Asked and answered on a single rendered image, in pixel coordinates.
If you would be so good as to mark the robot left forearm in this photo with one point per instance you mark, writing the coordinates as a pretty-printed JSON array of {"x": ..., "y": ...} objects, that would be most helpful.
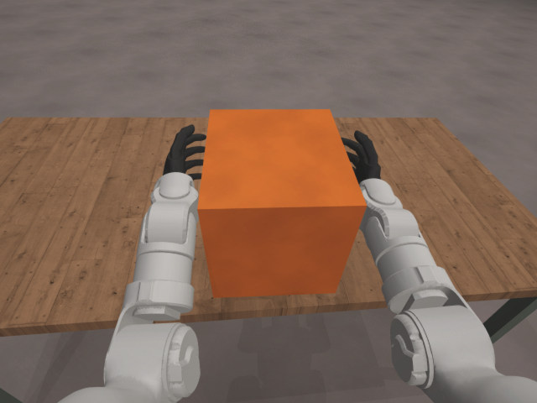
[{"x": 161, "y": 289}]

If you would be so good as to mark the right robot upper arm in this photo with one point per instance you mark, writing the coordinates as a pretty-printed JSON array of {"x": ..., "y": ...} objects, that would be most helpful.
[{"x": 446, "y": 352}]

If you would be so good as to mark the robot left hand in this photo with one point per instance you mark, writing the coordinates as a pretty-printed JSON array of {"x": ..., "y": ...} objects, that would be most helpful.
[{"x": 175, "y": 161}]

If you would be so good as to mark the table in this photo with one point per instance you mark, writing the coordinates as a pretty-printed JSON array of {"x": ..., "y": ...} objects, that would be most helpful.
[{"x": 74, "y": 191}]

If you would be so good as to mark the left robot upper arm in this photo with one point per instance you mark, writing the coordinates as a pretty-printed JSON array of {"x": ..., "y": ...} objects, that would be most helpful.
[{"x": 147, "y": 363}]

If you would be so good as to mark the robot right hand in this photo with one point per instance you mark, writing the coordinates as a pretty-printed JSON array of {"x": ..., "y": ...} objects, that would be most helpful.
[{"x": 366, "y": 162}]

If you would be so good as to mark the robot right forearm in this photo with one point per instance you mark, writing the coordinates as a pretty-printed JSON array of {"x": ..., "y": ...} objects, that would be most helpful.
[{"x": 411, "y": 278}]

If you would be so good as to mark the carton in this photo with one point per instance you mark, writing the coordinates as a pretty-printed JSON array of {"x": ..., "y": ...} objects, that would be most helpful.
[{"x": 279, "y": 203}]

